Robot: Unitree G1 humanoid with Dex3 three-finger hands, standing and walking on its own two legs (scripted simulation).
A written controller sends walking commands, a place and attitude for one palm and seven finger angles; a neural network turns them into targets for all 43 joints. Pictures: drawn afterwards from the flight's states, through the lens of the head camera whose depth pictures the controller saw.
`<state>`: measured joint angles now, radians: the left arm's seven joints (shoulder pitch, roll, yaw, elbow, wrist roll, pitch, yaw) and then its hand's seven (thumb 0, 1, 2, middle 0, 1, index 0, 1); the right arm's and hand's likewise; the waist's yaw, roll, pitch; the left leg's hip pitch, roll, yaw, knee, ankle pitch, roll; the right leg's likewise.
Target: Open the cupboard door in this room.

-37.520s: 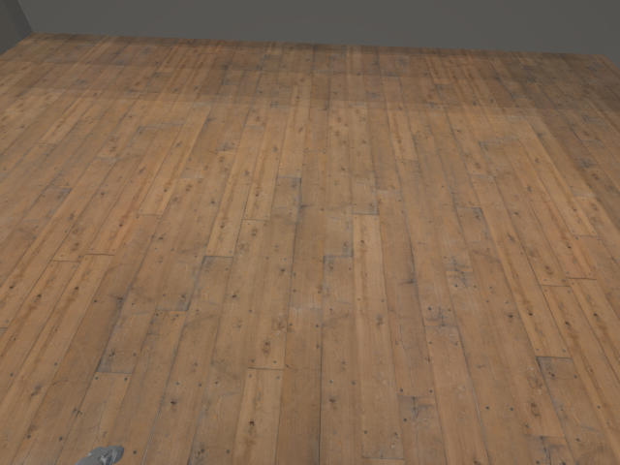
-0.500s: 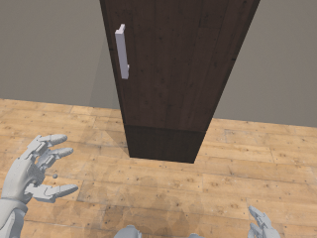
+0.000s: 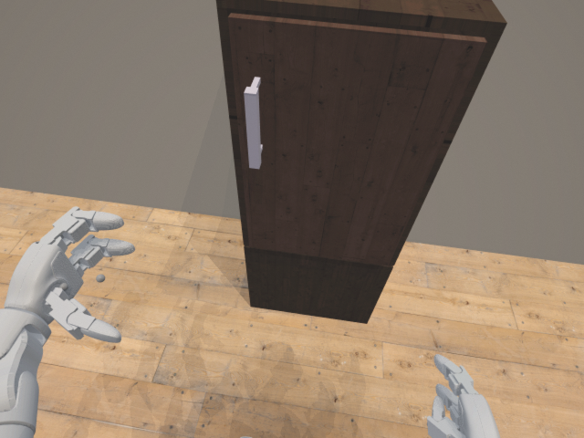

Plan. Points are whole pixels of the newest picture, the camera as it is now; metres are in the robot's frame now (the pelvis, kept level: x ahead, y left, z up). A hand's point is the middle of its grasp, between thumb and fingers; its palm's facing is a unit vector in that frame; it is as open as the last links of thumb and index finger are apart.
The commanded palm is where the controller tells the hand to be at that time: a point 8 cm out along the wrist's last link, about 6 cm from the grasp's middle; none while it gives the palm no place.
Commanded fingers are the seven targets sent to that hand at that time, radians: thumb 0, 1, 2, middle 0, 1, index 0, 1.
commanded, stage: raise the hand with hooked fingers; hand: left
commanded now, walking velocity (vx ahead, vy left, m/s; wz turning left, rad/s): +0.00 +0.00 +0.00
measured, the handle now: (255, 124) +0.61 +0.12 +0.10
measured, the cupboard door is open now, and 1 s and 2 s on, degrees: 0 0 0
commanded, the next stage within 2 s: move the hooked fingers beside the handle in 0.62 s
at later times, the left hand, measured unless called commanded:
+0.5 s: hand (118, 260) +0.29 +0.25 +0.10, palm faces -0.04 -1.00 -0.02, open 13.9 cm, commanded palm +0.27 +0.30 +0.11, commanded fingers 0.00 -0.50 0.30 -0.30 -1.20 -0.30 -1.20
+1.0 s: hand (144, 238) +0.33 +0.22 +0.11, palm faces -0.07 -1.00 +0.00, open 14.0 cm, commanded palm +0.31 +0.28 +0.11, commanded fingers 0.00 -0.50 0.30 -0.30 -1.20 -0.30 -1.20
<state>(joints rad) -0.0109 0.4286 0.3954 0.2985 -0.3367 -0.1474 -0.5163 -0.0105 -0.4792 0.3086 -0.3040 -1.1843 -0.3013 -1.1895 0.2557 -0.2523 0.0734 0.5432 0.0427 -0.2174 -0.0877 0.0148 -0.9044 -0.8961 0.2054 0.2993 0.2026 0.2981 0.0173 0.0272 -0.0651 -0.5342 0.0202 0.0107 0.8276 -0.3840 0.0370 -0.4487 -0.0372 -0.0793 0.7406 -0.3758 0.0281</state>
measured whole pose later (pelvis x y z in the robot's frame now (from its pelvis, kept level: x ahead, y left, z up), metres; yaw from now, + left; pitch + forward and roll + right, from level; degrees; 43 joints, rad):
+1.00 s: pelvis -0.01 -0.03 +0.00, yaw +0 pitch +5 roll -2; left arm -0.28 0.44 0.38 0.58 -0.31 -0.18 -0.53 -0.01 -0.50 0.30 -0.31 -1.20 -0.30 -1.20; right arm 0.27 -0.28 0.06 0.59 0.05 -0.18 -0.11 0.01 -0.91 -0.90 0.20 0.30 0.20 0.30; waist -0.01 0.03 -0.05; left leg -0.51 0.03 0.00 0.77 -0.34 0.00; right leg -0.45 -0.02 -0.08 0.72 -0.36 0.00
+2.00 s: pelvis +0.00 -0.01 -0.01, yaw -3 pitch +16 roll -3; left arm -0.91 0.61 0.42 1.20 -0.13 -0.29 -0.43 -0.01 -0.50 0.30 -0.30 -1.19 -0.30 -1.20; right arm 0.40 -0.29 0.04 0.64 0.02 0.02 -0.05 0.01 -0.91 -0.90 0.20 0.30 0.20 0.30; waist -0.16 0.01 -0.08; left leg -0.77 0.06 0.03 0.89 -0.39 0.02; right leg -0.71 0.00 -0.05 0.81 -0.38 0.01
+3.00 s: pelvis +0.02 -0.01 -0.02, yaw -3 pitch +20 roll -4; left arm -1.03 0.67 0.43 1.28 -0.07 -0.28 -0.36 -0.01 -0.50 0.30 -0.30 -1.19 -0.30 -1.20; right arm 0.41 -0.28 0.05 0.60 -0.01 0.09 -0.02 0.00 -0.91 -0.90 0.20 0.30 0.20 0.30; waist -0.20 0.03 -0.09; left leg -0.86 0.07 0.01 0.94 -0.43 0.02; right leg -0.78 0.01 -0.06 0.83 -0.40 0.02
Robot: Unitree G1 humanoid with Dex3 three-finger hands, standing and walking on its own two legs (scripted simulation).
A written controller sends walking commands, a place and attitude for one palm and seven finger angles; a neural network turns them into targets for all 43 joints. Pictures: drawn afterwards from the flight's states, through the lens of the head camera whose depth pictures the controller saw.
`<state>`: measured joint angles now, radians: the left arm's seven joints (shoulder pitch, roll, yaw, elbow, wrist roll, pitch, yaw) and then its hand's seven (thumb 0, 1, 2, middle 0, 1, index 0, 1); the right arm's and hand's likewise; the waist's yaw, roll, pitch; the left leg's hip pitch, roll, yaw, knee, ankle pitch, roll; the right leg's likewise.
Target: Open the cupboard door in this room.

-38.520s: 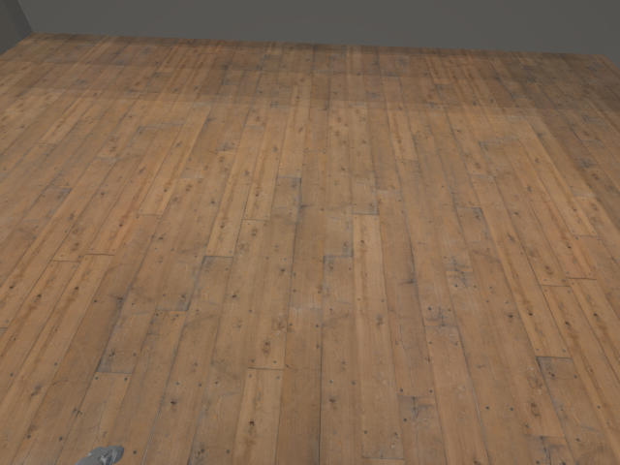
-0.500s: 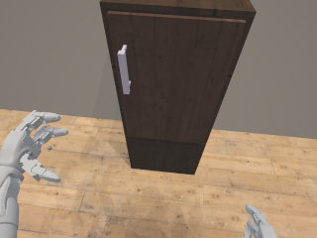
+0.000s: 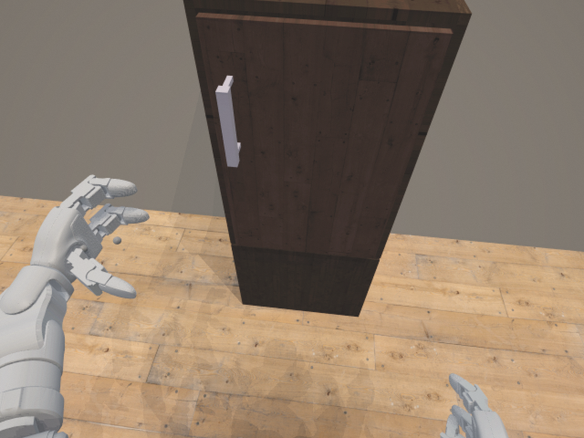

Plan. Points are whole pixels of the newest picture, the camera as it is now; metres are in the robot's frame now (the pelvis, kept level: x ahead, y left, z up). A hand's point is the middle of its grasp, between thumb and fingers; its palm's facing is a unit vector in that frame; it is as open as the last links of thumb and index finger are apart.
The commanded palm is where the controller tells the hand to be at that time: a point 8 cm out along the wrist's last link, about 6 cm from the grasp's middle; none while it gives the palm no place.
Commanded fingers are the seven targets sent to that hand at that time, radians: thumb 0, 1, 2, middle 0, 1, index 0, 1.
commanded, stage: move the hooked fingers beside the handle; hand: left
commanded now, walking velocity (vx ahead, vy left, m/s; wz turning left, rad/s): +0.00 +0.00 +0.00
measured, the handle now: (231, 123) +0.62 +0.15 +0.09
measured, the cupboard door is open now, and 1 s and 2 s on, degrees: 0 0 0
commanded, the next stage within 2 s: none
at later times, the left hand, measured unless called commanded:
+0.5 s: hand (153, 192) +0.43 +0.23 +0.10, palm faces -0.09 -1.00 +0.00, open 14.0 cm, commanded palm +0.41 +0.29 +0.10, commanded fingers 0.00 -0.50 0.30 -0.30 -1.20 -0.30 -1.20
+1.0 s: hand (177, 158) +0.51 +0.22 +0.10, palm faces -0.09 -1.00 +0.01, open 14.0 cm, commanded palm +0.50 +0.27 +0.09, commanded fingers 0.00 -0.50 0.30 -0.30 -1.20 -0.30 -1.20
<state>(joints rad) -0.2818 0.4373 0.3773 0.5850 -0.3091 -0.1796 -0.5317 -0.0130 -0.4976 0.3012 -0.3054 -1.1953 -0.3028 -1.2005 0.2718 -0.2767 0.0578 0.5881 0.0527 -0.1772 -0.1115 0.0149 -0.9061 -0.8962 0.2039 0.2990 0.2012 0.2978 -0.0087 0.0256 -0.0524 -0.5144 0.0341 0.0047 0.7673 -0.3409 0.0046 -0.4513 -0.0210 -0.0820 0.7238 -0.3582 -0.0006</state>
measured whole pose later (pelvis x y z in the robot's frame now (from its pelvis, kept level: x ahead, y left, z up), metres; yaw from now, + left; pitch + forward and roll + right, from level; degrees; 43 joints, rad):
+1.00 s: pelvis +0.01 +0.01 -0.02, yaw -3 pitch +16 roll -3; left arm -0.91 0.61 0.42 1.20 -0.13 -0.29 -0.43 -0.01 -0.50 0.30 -0.30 -1.19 -0.30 -1.20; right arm 0.40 -0.29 0.04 0.64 0.02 0.02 -0.05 0.01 -0.91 -0.90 0.20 0.30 0.20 0.30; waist -0.16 0.01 -0.08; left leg -0.77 0.06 0.03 0.89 -0.39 0.02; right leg -0.71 0.00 -0.05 0.81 -0.38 0.01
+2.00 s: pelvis +0.02 +0.02 -0.02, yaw -3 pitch +20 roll -4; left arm -1.03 0.67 0.43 1.28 -0.07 -0.28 -0.36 -0.01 -0.50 0.30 -0.30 -1.19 -0.30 -1.20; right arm 0.41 -0.28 0.05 0.60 -0.01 0.09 -0.02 0.00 -0.91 -0.90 0.20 0.30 0.20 0.30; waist -0.20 0.03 -0.09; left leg -0.86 0.07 0.01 0.94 -0.43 0.02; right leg -0.78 0.01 -0.06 0.83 -0.40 0.02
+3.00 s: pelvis +0.02 +0.01 -0.03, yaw -2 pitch +21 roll -4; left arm -1.08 0.57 0.33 1.26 -0.07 -0.30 -0.25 -0.01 -0.50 0.30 -0.30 -1.19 -0.25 -1.20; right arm 0.42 -0.26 0.03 0.64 -0.03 0.06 0.00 0.00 -0.91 -0.90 0.20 0.30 0.20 0.30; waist -0.20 0.03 -0.09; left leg -0.90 0.06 -0.01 0.96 -0.43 0.02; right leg -0.81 0.01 -0.08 0.85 -0.41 0.01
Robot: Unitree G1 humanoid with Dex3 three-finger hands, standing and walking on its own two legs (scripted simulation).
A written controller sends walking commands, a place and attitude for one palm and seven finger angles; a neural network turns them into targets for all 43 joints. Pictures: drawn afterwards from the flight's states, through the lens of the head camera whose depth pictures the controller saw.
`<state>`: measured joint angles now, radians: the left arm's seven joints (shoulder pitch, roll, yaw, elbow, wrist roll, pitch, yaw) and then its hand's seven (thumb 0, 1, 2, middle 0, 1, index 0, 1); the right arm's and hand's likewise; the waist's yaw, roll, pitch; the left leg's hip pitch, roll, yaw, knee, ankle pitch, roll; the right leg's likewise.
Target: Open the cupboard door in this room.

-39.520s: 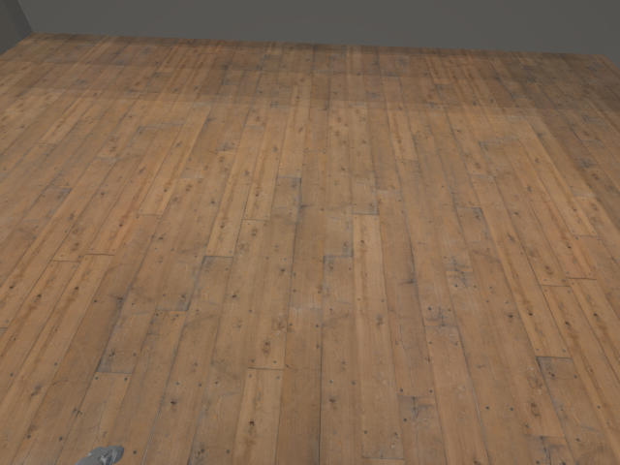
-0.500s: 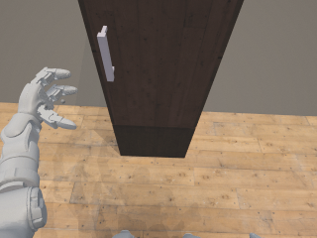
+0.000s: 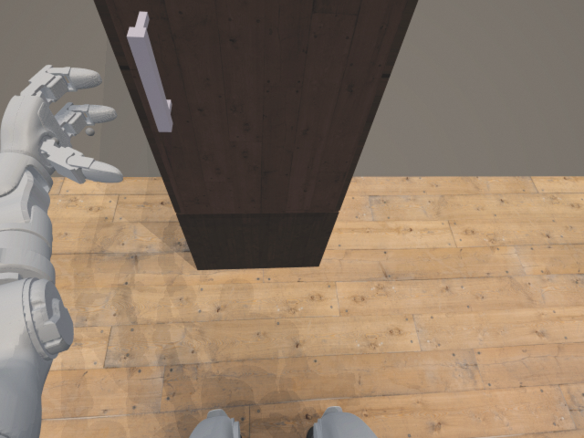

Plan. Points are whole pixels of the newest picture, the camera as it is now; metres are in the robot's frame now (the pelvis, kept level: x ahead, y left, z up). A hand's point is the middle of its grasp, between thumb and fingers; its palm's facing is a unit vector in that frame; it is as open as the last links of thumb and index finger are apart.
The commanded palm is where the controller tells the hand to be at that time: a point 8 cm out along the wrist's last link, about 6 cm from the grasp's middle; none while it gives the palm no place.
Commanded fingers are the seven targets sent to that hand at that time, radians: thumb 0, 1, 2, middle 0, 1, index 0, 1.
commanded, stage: move the hooked fingers beside the handle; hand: left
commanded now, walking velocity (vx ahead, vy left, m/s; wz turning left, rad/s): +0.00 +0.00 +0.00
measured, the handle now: (155, 77) +0.60 +0.16 +0.11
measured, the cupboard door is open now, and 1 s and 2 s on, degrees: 0 0 0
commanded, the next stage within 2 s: slide the fingers in behind the handle in 1.28 s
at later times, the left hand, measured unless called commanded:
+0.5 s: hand (112, 94) +0.56 +0.21 +0.11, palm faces -0.04 -1.00 +0.00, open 13.9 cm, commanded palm +0.54 +0.26 +0.10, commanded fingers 0.00 -0.50 0.30 -0.30 -1.20 -0.30 -1.20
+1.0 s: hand (103, 108) +0.54 +0.22 +0.10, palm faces -0.02 -1.00 +0.01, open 13.9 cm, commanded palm +0.53 +0.26 +0.10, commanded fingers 0.00 -0.50 0.30 -0.30 -1.20 -0.30 -1.20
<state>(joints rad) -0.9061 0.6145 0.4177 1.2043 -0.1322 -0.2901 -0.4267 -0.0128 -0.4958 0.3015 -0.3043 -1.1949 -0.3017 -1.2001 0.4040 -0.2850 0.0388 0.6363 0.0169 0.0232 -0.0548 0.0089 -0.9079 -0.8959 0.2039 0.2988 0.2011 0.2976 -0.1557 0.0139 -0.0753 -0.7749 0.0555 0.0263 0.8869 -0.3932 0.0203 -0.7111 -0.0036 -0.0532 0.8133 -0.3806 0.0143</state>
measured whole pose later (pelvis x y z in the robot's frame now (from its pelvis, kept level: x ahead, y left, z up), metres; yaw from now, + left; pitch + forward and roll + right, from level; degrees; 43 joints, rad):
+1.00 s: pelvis +0.01 +0.01 -0.01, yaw -1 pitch +20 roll -4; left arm -1.03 0.67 0.43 1.28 -0.07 -0.28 -0.36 -0.01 -0.50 0.30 -0.30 -1.19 -0.30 -1.20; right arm 0.41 -0.28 0.05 0.60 -0.01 0.09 -0.02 0.00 -0.91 -0.90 0.20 0.30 0.20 0.30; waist -0.20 0.03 -0.09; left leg -0.86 0.07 0.01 0.94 -0.43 0.02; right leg -0.78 0.01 -0.06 0.83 -0.40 0.02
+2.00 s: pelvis +0.01 +0.00 -0.01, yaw +0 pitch +21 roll -4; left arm -1.08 0.57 0.33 1.26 -0.07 -0.30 -0.25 -0.01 -0.50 0.30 -0.30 -1.19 -0.25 -1.20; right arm 0.42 -0.26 0.03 0.64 -0.03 0.06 0.00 0.00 -0.91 -0.90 0.20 0.30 0.20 0.30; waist -0.20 0.03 -0.09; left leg -0.90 0.06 -0.01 0.96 -0.43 0.02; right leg -0.81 0.01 -0.08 0.85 -0.41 0.01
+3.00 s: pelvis +0.00 -0.01 -0.01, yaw +0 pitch +20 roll -3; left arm -1.06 0.48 0.35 1.26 -0.05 -0.34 -0.15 -0.01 -0.50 0.30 -0.30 -1.20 -0.29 -1.20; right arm 0.44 -0.26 0.02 0.64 -0.03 0.04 0.02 0.01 -0.91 -0.90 0.20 0.30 0.20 0.30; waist -0.21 0.04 -0.09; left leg -0.87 0.06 0.01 0.94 -0.41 0.01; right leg -0.81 0.01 -0.05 0.86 -0.40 0.01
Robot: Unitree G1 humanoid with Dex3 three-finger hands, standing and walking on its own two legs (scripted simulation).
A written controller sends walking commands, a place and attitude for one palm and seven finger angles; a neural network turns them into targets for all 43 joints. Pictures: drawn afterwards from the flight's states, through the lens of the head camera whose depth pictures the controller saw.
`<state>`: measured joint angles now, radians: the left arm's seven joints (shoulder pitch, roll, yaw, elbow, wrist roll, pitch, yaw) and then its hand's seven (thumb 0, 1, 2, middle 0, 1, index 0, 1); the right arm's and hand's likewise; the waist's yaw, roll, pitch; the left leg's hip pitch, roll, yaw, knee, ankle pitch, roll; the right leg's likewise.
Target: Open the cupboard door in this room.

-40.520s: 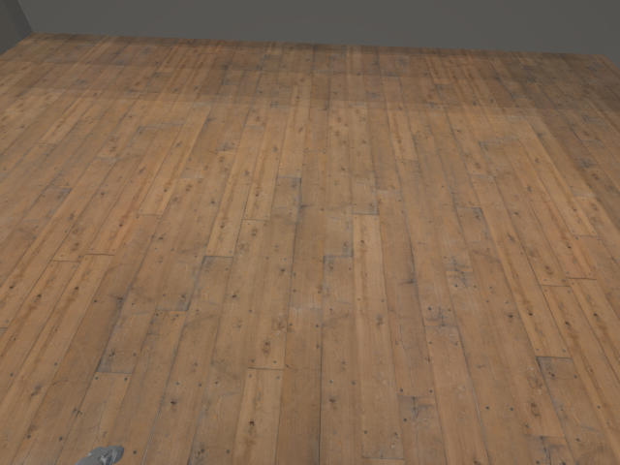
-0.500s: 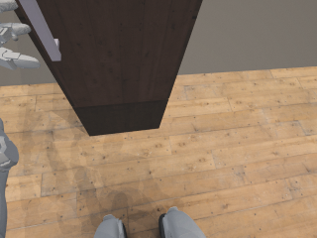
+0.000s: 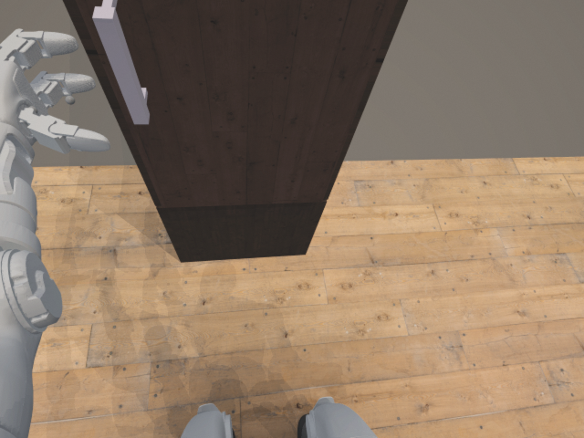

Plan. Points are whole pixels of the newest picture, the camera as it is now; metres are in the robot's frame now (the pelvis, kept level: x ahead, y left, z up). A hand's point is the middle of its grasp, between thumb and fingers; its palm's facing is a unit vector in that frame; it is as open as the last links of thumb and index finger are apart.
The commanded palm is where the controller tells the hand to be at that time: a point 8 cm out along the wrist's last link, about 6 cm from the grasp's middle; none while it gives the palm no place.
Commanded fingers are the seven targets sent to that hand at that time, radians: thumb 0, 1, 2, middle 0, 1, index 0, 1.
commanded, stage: move the hooked fingers beside the handle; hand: left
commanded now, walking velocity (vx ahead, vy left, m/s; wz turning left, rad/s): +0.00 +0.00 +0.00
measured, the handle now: (127, 63) +0.58 +0.16 +0.12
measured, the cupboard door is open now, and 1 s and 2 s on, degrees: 0 0 1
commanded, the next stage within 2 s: slide the fingers in behind the handle in 0.28 s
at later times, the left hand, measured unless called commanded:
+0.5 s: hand (82, 89) +0.54 +0.21 +0.11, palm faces -0.01 -1.00 -0.01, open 13.9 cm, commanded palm +0.52 +0.25 +0.11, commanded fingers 0.00 -0.50 0.30 -0.30 -1.20 -0.30 -1.20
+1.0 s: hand (106, 97) +0.53 +0.19 +0.11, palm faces -0.02 -1.00 -0.02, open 14.2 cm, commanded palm +0.52 +0.22 +0.11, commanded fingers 0.00 -0.50 0.30 -0.30 -1.20 -0.30 -1.20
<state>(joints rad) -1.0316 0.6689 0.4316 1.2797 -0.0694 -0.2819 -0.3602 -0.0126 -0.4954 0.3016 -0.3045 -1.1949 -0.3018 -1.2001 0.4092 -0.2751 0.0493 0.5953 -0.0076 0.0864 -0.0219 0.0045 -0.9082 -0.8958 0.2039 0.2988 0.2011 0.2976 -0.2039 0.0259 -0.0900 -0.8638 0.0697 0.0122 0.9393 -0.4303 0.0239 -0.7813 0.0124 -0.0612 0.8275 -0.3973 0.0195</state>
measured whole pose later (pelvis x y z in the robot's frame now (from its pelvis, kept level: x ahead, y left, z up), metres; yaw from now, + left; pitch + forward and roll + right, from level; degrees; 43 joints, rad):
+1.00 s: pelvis +0.00 +0.00 +0.00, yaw +1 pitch +21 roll -4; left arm -1.08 0.57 0.33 1.26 -0.07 -0.30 -0.25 -0.01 -0.50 0.30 -0.30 -1.19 -0.25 -1.20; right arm 0.42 -0.26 0.03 0.64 -0.03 0.06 0.00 0.00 -0.91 -0.90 0.20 0.30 0.20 0.30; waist -0.20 0.03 -0.09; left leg -0.90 0.06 -0.01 0.96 -0.43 0.02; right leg -0.81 0.01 -0.08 0.85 -0.41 0.01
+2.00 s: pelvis -0.01 -0.01 +0.00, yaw +0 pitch +20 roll -3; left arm -1.06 0.48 0.35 1.26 -0.05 -0.34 -0.15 -0.01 -0.50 0.30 -0.30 -1.20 -0.29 -1.20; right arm 0.44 -0.26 0.02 0.64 -0.03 0.04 0.02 0.01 -0.91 -0.90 0.20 0.30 0.20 0.30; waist -0.21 0.04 -0.09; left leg -0.87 0.06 0.01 0.94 -0.41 0.01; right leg -0.81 0.01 -0.05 0.86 -0.40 0.01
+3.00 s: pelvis -0.01 -0.01 +0.00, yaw +0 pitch +20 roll -3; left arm -1.05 0.49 0.37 1.25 -0.05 -0.33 -0.16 0.01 0.78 0.83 -0.38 -1.34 -0.39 -1.35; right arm 0.45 -0.26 0.02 0.64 -0.03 0.05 0.02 0.01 -0.91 -0.90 0.20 0.30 0.20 0.30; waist -0.21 0.05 -0.10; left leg -0.88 0.06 0.01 0.94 -0.42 0.01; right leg -0.81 0.01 -0.05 0.86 -0.40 0.01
